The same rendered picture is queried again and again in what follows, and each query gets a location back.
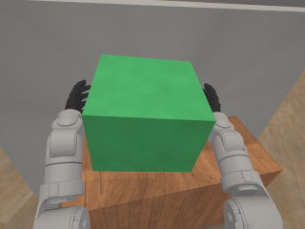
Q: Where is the left robot hand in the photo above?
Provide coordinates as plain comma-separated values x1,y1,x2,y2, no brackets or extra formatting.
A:
65,79,92,114

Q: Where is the robot right upper arm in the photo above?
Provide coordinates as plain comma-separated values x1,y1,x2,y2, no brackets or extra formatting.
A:
223,195,283,229

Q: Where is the right robot hand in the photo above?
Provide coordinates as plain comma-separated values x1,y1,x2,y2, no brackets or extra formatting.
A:
202,83,221,113

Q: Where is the robot left upper arm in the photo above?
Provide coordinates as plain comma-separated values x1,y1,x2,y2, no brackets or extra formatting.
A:
33,205,91,229

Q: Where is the robot right forearm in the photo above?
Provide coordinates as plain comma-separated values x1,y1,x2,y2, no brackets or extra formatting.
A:
207,112,284,229

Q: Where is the pedestal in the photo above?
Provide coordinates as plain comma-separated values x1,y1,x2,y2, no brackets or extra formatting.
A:
62,115,282,229

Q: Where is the robot left forearm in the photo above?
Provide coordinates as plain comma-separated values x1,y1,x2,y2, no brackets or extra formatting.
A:
32,109,85,229

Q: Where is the carton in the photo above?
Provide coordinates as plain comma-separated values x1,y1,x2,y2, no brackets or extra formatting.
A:
82,54,216,173

